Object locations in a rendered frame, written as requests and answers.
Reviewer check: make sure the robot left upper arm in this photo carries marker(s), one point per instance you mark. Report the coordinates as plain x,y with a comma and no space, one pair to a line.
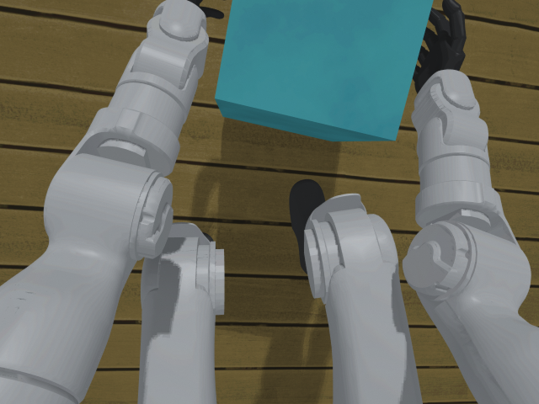
56,315

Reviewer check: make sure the right robot hand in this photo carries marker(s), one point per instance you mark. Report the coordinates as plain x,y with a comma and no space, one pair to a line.
446,48

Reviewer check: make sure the left robot shin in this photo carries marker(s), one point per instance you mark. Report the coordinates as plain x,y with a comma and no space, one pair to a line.
151,267

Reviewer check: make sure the robot right foot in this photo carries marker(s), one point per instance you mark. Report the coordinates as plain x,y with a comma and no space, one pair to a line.
305,196

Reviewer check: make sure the left robot hand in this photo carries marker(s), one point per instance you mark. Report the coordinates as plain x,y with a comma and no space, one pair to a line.
209,12

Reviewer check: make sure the left robot forearm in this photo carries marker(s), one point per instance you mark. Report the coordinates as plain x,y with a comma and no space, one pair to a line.
143,121

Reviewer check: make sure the robot right upper arm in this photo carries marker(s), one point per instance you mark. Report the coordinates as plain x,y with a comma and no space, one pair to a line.
472,283

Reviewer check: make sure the right robot forearm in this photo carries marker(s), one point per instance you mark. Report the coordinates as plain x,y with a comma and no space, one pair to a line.
454,167

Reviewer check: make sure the carton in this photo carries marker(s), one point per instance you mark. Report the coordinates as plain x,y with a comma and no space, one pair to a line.
337,70

